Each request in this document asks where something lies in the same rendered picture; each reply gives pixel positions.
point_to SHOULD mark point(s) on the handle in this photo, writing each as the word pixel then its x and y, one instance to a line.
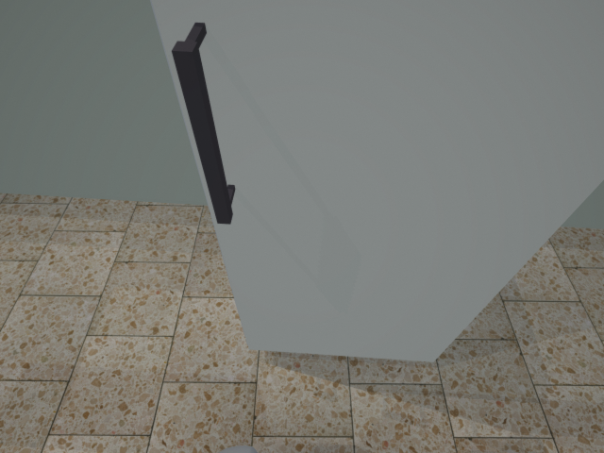
pixel 193 84

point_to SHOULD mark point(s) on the fridge door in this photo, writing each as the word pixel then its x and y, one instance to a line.
pixel 395 162

